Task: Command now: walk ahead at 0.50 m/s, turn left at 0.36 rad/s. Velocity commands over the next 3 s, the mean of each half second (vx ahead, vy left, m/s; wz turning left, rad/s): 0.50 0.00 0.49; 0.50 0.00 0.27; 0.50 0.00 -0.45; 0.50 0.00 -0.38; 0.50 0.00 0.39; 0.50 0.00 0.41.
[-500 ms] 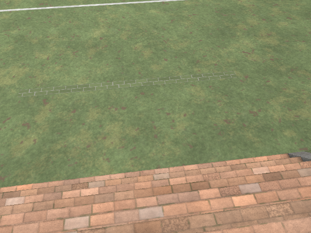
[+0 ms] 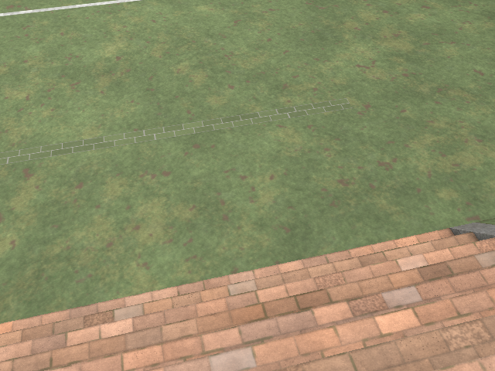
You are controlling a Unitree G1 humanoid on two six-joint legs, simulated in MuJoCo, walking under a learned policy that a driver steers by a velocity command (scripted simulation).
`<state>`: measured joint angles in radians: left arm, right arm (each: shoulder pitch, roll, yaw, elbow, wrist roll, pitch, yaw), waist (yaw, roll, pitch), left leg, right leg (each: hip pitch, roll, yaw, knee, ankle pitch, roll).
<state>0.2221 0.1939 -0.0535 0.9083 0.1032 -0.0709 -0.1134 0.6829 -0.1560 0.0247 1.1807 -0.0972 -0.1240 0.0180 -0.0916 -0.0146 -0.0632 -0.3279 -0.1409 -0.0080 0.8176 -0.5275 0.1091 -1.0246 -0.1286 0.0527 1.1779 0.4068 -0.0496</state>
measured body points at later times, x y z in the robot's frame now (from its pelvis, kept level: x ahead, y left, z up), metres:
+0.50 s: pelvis +0.25 -0.03 -0.22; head +0.24 -0.03 +0.23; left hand +0.09 +0.16 -0.36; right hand +0.37 -0.24 -0.36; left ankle +0.42 +0.16 -0.85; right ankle +0.19 -0.10 -0.92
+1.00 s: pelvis +0.49 +0.06 -0.46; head +0.50 +0.06 -0.01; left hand +0.45 +0.31 -0.60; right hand +0.52 -0.16 -0.62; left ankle +0.38 +0.13 -1.14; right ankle +0.67 -0.01 -1.14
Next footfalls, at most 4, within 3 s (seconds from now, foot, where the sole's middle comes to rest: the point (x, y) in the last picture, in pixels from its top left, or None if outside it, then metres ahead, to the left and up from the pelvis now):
0.22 right None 0.23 -0.10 -0.95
0.74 left None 0.41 0.15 -1.17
1.14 right None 0.67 0.00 -1.39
1.54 left None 0.86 0.19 -1.61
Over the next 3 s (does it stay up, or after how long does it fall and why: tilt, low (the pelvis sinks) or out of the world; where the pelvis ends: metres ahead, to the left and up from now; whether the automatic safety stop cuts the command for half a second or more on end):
stays up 1.52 0.16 -1.52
